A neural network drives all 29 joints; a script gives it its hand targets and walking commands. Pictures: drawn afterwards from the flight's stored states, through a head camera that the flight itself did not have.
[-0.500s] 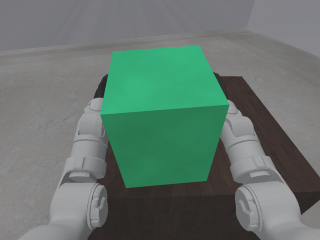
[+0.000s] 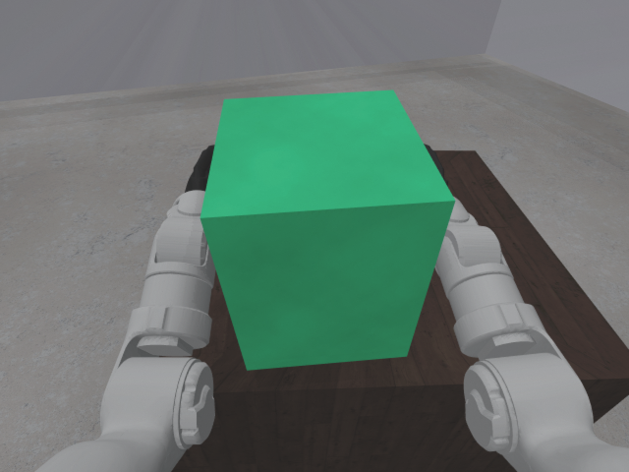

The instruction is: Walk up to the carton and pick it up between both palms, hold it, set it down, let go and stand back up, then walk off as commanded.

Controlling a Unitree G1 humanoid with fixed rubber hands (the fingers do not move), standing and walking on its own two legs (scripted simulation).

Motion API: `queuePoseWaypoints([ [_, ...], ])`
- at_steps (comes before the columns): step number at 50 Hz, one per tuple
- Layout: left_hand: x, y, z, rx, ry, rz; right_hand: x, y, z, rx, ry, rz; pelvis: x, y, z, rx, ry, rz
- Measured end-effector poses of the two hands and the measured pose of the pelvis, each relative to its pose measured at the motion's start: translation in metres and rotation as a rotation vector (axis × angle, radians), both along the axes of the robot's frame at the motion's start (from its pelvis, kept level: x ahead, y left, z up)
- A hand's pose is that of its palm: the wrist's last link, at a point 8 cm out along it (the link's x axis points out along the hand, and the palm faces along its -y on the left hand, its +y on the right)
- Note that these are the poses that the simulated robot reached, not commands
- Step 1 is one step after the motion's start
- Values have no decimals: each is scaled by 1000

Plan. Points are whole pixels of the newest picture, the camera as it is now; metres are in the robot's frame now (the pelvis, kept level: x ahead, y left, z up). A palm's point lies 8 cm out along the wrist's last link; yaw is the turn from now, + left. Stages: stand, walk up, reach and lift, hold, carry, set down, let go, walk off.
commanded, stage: hold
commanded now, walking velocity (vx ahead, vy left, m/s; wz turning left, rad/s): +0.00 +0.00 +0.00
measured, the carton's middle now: (318, 232) +0.35 +0.02 +0.18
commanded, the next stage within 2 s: none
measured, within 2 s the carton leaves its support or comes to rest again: neither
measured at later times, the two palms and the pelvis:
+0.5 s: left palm (191, 196) +0.37 +0.17 +0.22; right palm (440, 195) +0.37 -0.12 +0.23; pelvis -0.01 +0.00 +0.00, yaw +0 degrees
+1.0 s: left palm (201, 191) +0.38 +0.17 +0.21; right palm (440, 179) +0.40 -0.12 +0.23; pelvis +0.01 -0.01 +0.00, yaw +0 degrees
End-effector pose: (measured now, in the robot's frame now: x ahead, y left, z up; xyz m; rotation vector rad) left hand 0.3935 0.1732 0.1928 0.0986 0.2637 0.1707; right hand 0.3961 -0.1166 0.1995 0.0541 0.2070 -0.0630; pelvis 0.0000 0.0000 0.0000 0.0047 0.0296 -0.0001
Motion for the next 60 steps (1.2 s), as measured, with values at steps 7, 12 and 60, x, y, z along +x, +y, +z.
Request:
queuePoseWaypoints([
  [7, -1, -1, 13, -7, -30, 3, 0, -1, 11, 54, -26, -7, 3, -1, 0, 1, 4, 0],
  [12, -7, 0, 24, -17, -48, 0, -6, 0, 23, 62, -41, -6, 2, -1, 0, 0, -7, 0],
  [60, -17, -6, 30, -68, -34, 9, -11, -6, 36, 61, -15, 0, 7, -8, 0, 3, -20, -1],
])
